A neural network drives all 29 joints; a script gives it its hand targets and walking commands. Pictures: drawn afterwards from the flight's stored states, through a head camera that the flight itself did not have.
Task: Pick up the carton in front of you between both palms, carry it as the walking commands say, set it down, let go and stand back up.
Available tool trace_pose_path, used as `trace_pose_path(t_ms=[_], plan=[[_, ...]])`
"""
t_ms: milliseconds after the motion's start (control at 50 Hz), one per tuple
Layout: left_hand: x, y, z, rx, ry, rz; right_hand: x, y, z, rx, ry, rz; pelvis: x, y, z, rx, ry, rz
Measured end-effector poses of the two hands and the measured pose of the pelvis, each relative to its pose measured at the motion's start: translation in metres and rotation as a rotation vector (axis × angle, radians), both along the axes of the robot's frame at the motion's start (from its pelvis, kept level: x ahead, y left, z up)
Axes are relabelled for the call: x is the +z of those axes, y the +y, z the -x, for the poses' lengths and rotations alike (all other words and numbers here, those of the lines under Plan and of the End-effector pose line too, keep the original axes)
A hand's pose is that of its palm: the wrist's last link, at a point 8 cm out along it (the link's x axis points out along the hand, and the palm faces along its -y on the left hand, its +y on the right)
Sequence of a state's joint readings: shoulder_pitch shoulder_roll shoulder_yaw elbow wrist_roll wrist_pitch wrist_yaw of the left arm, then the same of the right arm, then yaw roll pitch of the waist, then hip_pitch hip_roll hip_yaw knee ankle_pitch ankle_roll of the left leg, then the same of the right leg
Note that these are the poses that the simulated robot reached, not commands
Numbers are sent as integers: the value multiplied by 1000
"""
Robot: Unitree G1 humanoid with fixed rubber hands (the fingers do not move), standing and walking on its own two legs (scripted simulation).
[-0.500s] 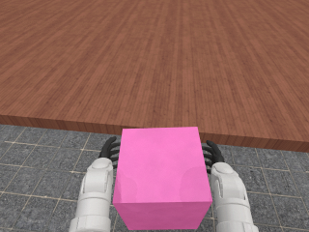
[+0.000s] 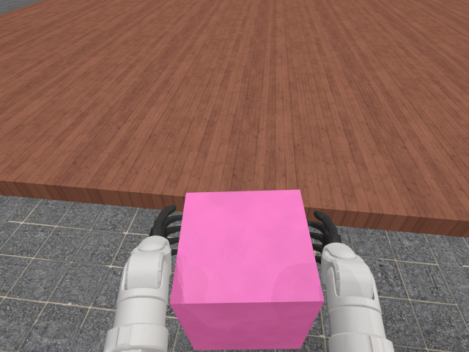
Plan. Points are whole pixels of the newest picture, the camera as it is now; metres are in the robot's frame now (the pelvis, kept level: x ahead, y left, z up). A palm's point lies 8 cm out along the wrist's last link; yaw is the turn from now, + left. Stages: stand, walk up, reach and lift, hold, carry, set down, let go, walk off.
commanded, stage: hold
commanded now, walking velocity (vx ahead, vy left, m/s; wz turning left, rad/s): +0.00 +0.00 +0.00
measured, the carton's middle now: (245, 273) +0.28 +0.00 -0.03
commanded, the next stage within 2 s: carry in 1.04 s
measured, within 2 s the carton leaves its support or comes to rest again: neither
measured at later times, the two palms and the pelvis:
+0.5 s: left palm (160, 242) +0.29 +0.15 +0.05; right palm (330, 248) +0.29 -0.15 +0.05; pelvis +0.01 +0.00 +0.00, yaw +0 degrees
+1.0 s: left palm (159, 243) +0.29 +0.15 +0.05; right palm (330, 250) +0.29 -0.15 +0.05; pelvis +0.00 +0.00 +0.00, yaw +0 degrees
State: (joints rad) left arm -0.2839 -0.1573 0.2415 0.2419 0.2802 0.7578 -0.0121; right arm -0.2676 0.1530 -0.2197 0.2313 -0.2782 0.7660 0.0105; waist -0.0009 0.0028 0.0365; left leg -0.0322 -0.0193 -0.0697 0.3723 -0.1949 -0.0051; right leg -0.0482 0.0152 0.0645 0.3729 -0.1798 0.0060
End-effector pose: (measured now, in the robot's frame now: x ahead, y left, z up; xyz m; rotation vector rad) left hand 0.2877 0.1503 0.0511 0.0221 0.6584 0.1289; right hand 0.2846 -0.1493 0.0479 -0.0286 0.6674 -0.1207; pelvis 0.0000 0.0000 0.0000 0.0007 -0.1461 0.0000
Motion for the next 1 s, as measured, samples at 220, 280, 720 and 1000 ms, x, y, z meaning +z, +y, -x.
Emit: trace_pose_path(t_ms=[220,280,720,1000], plan=[[2,-1,-3,9,-11,8,2,-1,-3,-6,-11,-9,-1,-2,3,0,0,0],[2,-1,-4,8,-10,5,2,-1,-5,-4,-11,-7,0,-2,2,0,1,0],[0,-1,-5,-8,-1,-12,0,0,-5,7,-1,12,1,-1,-8,0,8,0],[1,0,-3,-5,-3,-8,0,0,-3,3,-2,6,1,0,-4,-1,7,0]])
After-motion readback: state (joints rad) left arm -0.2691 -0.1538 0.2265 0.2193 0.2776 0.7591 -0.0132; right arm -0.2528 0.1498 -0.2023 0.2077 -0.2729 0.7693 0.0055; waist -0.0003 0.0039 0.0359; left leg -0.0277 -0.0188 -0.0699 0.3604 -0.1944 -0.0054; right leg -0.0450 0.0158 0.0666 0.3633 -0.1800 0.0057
